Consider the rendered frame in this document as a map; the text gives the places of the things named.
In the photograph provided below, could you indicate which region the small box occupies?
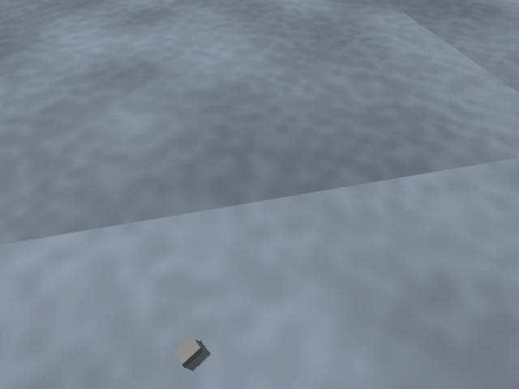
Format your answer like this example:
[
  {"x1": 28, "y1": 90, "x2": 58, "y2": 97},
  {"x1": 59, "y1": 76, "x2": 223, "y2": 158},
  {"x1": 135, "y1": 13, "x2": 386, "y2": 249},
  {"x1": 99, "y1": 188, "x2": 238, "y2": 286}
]
[{"x1": 173, "y1": 335, "x2": 203, "y2": 368}]

